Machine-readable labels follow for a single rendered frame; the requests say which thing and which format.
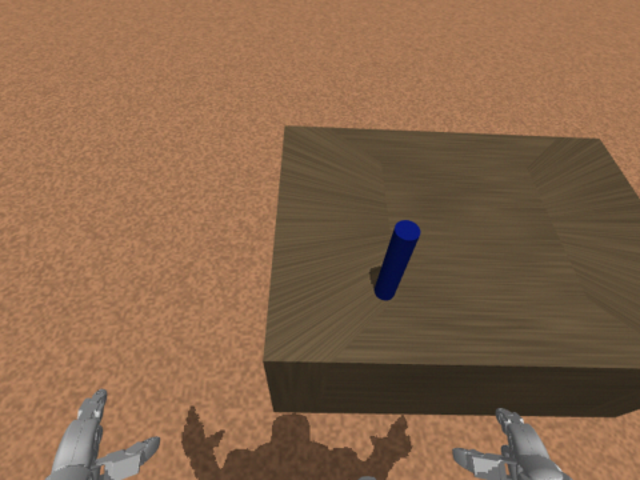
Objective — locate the can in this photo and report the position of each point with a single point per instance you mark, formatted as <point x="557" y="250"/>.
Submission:
<point x="403" y="241"/>

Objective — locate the left robot hand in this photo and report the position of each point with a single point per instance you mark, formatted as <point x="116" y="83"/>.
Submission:
<point x="80" y="445"/>

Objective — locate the right robot hand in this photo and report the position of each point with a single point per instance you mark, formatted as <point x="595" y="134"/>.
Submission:
<point x="522" y="441"/>

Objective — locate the right robot arm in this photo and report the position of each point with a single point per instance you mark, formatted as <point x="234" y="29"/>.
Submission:
<point x="536" y="467"/>

